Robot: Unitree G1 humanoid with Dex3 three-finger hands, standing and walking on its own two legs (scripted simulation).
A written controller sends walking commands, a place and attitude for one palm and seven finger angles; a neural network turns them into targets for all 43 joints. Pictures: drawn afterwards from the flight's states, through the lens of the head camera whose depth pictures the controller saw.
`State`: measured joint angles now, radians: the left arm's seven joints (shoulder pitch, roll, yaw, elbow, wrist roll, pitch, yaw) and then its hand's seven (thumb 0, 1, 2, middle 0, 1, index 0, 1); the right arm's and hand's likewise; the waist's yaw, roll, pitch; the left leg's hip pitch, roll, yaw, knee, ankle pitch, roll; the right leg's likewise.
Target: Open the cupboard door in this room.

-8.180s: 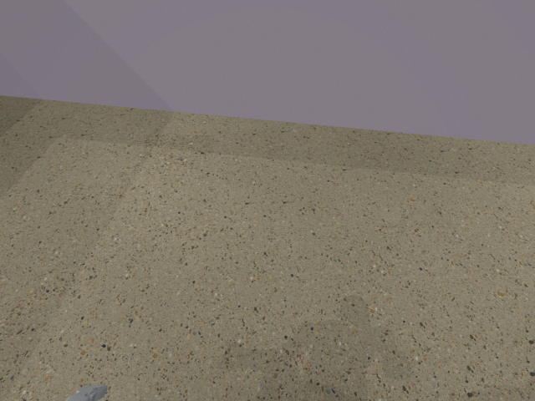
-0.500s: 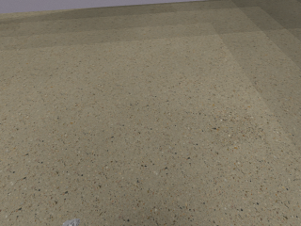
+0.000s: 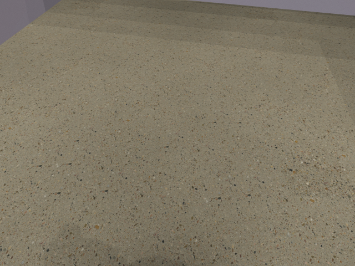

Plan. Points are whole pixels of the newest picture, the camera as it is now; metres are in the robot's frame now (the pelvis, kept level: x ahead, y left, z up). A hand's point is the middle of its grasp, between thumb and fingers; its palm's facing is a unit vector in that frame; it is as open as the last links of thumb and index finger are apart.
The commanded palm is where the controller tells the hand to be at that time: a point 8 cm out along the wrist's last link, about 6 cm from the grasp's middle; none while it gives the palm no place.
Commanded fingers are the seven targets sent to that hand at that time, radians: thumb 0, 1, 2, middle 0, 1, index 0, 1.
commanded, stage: turn or walk to find it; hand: left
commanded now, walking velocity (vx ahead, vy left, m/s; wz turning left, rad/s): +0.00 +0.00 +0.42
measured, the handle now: out of the picture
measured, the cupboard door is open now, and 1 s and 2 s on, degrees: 0 0 0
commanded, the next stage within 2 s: stand and wait in 1.54 s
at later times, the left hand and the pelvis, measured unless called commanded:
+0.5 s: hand out of the picture +0.03 +0.19 -0.14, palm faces +0.20 -0.94 -0.28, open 7.4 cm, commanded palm none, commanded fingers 0.00 0.90 0.90 -0.20 -0.30 -0.20 -0.30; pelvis -0.03 -0.02 +0.00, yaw +11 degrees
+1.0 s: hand out of the picture -0.12 +0.22 -0.18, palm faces +0.44 -0.86 -0.25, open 7.4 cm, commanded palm none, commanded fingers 0.00 0.90 0.90 -0.20 -0.30 -0.20 -0.30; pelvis -0.07 +0.00 +0.00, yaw +24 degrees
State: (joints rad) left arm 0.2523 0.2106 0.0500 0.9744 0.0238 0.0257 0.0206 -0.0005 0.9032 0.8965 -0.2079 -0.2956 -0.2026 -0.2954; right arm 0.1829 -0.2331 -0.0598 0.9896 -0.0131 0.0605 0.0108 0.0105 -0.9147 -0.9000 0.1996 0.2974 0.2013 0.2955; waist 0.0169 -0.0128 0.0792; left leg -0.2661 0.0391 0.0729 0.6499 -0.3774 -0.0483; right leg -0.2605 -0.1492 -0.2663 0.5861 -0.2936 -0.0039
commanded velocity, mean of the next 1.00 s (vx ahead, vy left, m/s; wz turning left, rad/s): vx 0.00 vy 0.00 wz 0.42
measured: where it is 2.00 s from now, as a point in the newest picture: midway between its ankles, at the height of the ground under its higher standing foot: outside the picture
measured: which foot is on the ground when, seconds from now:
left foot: up 0.00-0.00, down 0.02-0.44, up 0.46-0.86, down 0.88-1.00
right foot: down 0.00-0.02, up 0.04-0.42, down 0.44-0.88, up 0.90-1.00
